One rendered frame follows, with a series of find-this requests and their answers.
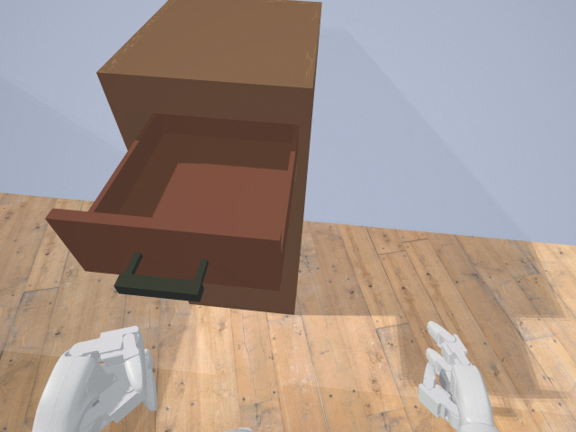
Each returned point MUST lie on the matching cabinet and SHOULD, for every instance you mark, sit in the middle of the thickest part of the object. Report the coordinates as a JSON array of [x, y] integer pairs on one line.
[[247, 60]]

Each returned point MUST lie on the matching right robot hand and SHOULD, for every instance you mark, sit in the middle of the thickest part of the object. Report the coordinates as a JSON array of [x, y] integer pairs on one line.
[[463, 398]]

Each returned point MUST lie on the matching drawer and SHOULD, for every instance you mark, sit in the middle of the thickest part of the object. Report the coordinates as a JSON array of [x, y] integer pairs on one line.
[[192, 188]]

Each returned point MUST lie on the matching handle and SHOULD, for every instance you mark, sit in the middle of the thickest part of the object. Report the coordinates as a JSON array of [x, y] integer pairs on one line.
[[160, 287]]

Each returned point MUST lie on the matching left robot hand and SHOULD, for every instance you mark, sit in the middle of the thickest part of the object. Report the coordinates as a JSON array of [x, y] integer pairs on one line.
[[121, 383]]

